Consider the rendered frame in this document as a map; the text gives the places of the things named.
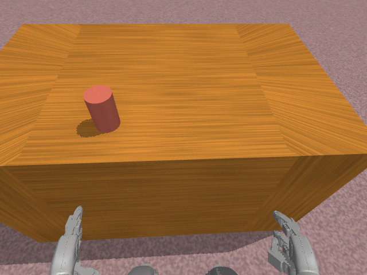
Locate left robot hand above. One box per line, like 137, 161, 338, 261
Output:
49, 206, 101, 275

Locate can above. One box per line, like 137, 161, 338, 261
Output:
83, 85, 120, 133

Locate right robot hand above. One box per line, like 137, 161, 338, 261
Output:
268, 210, 319, 275

